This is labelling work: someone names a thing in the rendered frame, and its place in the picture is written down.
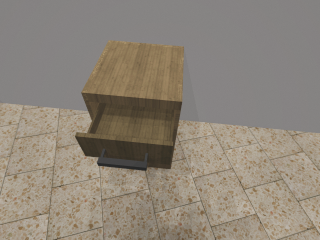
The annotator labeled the cabinet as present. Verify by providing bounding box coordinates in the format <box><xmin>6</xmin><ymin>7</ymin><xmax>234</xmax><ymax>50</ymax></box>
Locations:
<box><xmin>81</xmin><ymin>40</ymin><xmax>184</xmax><ymax>169</ymax></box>

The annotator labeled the handle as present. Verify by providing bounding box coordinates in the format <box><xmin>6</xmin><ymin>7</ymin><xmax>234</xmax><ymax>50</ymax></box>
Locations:
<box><xmin>97</xmin><ymin>148</ymin><xmax>148</xmax><ymax>171</ymax></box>

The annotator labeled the drawer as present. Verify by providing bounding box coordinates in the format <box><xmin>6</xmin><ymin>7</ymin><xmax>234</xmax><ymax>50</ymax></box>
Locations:
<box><xmin>75</xmin><ymin>103</ymin><xmax>175</xmax><ymax>165</ymax></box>

